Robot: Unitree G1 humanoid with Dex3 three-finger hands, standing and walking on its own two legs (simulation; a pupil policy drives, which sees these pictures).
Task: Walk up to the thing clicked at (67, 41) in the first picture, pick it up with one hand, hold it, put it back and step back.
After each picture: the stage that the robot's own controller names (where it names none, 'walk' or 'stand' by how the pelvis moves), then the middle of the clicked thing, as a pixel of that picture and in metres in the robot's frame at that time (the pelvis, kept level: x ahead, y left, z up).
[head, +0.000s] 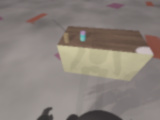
stand; (66, 37) +0.95 +0.37 -0.10
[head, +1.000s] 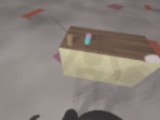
walk; (70, 40) +0.84 +0.26 -0.08
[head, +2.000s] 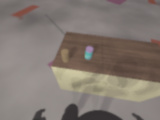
stand; (65, 55) +0.53 +0.26 -0.07
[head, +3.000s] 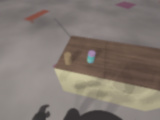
stand; (68, 58) +0.54 +0.24 -0.09
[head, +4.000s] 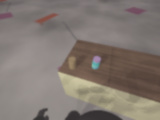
stand; (72, 63) +0.50 +0.21 -0.08
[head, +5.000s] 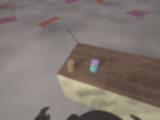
stand; (70, 66) +0.49 +0.22 -0.10
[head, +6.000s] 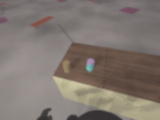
stand; (66, 66) +0.48 +0.24 -0.10
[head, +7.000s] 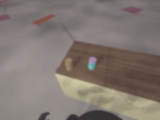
stand; (68, 64) +0.51 +0.23 -0.10
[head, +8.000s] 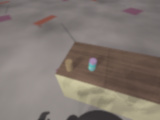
stand; (69, 65) +0.50 +0.22 -0.10
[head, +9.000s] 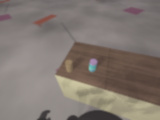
rise first; (69, 66) +0.49 +0.22 -0.10
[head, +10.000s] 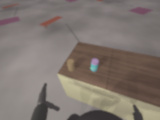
rise first; (71, 65) +0.50 +0.23 -0.10
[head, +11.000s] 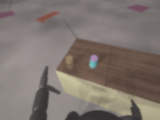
go down; (69, 62) +0.52 +0.22 -0.09
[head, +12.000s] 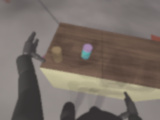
go down; (57, 54) +0.49 +0.22 -0.03
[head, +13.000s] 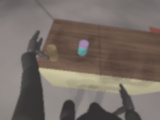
close in; (52, 53) +0.49 +0.23 -0.02
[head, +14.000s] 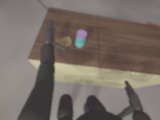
close in; (62, 42) +0.56 +0.14 +0.00
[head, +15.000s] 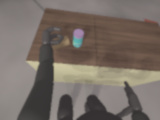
lift; (60, 42) +0.57 +0.14 +0.00
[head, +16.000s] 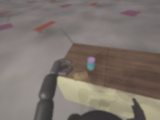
go down; (80, 76) +0.42 +0.10 -0.08
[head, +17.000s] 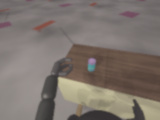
stand; (79, 110) +0.27 +0.11 -0.60
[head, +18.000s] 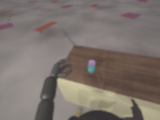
stand; (78, 115) +0.25 +0.13 -0.73
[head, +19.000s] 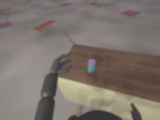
stand; (78, 113) +0.25 +0.13 -0.74
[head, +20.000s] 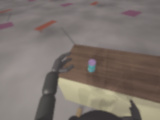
stand; (78, 113) +0.25 +0.13 -0.74
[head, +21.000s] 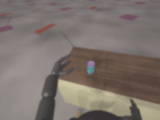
stand; (78, 116) +0.25 +0.13 -0.74
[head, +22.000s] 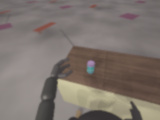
stand; (78, 115) +0.25 +0.12 -0.74
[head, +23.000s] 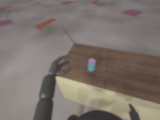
go down; (79, 113) +0.25 +0.11 -0.74
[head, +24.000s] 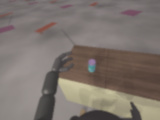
stand; (82, 114) +0.25 +0.10 -0.74
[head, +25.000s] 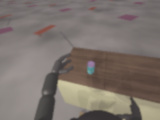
stand; (81, 117) +0.25 +0.09 -0.74
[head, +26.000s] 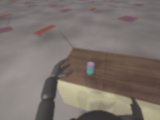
stand; (80, 118) +0.24 +0.09 -0.74
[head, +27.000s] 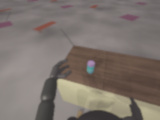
stand; (79, 116) +0.24 +0.09 -0.74
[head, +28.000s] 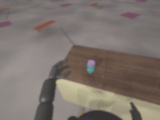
stand; (80, 115) +0.24 +0.09 -0.74
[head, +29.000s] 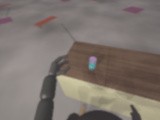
stand; (82, 111) +0.25 +0.08 -0.74
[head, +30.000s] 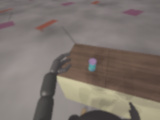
stand; (83, 114) +0.25 +0.07 -0.74
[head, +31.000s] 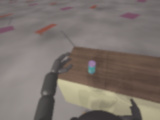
stand; (84, 117) +0.24 +0.06 -0.74
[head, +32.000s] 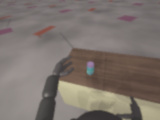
stand; (83, 119) +0.24 +0.06 -0.74
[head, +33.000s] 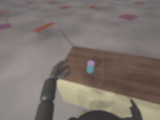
stand; (82, 117) +0.24 +0.06 -0.74
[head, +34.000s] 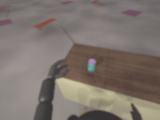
stand; (83, 114) +0.24 +0.05 -0.74
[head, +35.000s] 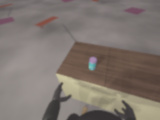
stand; (84, 112) +0.25 +0.05 -0.74
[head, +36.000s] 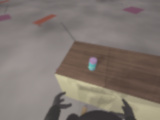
go down; (83, 112) +0.24 +0.04 -0.74
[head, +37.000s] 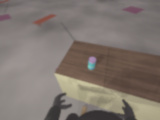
close; (83, 111) +0.24 +0.04 -0.74
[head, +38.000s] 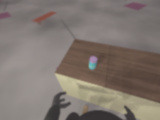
rise first; (85, 110) +0.23 +0.03 -0.74
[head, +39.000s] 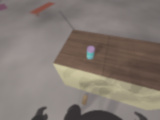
walk; (84, 99) +0.29 +0.05 -0.73
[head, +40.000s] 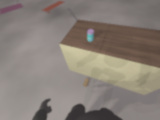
walk; (86, 82) +0.54 +0.10 -0.72
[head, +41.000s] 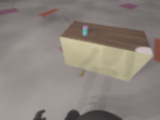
stand; (81, 73) +0.81 +0.15 -0.73
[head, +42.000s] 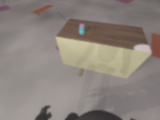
stand; (80, 72) +0.77 +0.16 -0.74
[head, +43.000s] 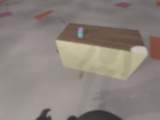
stand; (79, 75) +0.79 +0.17 -0.75
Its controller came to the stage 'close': yes
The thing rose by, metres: 0.01
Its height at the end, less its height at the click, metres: -0.65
